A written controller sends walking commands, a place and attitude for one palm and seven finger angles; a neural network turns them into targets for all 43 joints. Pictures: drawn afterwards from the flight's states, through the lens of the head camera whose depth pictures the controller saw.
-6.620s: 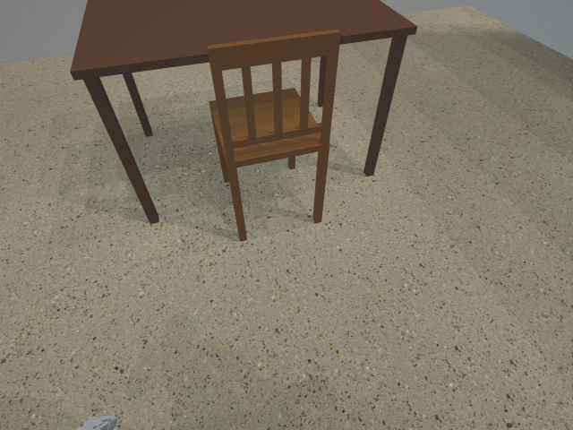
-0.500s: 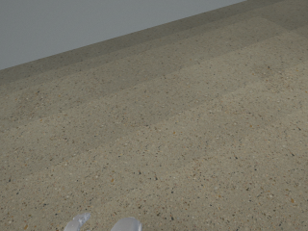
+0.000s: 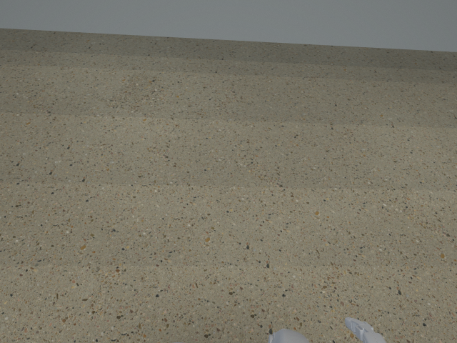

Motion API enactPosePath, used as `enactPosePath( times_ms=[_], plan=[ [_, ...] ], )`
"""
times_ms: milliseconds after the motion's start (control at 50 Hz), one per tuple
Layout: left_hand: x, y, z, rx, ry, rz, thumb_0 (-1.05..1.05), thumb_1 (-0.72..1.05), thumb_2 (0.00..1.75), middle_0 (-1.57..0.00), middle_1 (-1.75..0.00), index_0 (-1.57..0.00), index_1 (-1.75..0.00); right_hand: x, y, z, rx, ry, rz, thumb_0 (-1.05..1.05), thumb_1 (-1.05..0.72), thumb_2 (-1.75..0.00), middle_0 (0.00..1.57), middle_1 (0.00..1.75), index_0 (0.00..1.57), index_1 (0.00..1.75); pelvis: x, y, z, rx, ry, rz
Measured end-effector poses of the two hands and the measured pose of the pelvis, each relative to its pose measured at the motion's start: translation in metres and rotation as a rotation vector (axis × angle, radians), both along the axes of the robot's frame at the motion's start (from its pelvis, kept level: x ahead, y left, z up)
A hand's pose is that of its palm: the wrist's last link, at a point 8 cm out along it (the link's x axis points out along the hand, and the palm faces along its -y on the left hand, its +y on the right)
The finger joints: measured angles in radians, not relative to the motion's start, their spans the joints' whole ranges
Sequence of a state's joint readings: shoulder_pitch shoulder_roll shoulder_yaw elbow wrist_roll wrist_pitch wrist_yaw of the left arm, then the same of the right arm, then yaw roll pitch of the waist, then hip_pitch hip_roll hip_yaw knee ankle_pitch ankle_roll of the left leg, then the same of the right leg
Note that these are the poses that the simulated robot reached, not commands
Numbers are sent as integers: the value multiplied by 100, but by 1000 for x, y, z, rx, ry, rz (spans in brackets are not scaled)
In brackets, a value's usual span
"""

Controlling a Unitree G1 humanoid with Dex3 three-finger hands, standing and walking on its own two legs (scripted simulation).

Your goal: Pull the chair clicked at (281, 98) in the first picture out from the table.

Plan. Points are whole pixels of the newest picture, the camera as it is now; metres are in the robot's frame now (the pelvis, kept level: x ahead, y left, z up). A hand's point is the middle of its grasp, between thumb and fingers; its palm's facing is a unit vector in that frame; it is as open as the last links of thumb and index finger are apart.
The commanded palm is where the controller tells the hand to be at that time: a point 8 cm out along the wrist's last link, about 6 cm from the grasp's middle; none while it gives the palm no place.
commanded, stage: turn to face it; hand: left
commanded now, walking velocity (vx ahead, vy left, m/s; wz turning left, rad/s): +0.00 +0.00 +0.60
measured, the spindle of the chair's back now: out of the picture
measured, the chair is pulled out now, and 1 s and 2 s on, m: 0.00 0.00 0.00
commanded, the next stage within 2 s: none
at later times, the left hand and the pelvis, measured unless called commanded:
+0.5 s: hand out of the picture +0.03 +0.17 -0.14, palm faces +0.30 -0.92 -0.26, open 7.4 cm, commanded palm none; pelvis -0.01 -0.04 +0.00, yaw +19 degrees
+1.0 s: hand out of the picture -0.08 +0.24 -0.16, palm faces +0.59 -0.77 -0.25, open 7.4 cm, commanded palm none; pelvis -0.04 +0.01 +0.01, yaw +35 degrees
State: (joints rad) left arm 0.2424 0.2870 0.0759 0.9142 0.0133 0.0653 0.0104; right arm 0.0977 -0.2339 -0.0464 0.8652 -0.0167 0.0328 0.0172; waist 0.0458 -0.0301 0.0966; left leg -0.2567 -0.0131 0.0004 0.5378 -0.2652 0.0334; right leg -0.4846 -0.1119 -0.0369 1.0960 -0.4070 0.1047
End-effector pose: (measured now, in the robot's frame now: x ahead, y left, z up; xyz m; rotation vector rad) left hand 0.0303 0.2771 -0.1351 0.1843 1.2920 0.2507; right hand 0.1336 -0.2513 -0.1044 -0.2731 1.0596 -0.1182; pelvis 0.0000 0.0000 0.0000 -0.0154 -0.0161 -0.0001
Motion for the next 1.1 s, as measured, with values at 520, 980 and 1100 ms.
enactPosePath(
  times_ms=[520,980,1100],
  plan=[
    [-34,-65,22,16,-151,210,0,91,90,-21,-30,-20,-30,-13,-27,-31,30,235,176,1,-91,-90,20,29,19,30,-8,-41,3,48,-2,343],
    [-149,-2,9,16,-112,535,0,91,90,-20,-30,-19,-30,36,91,-2,-27,98,502,1,-91,-90,21,30,20,30,-36,7,7,-16,6,597],
    [-132,-10,19,50,-169,560,0,91,90,-20,-30,-19,-30,30,79,-15,-15,158,523,1,-91,-90,21,30,20,30,-32,-6,5,-11,15,668]
  ],
)
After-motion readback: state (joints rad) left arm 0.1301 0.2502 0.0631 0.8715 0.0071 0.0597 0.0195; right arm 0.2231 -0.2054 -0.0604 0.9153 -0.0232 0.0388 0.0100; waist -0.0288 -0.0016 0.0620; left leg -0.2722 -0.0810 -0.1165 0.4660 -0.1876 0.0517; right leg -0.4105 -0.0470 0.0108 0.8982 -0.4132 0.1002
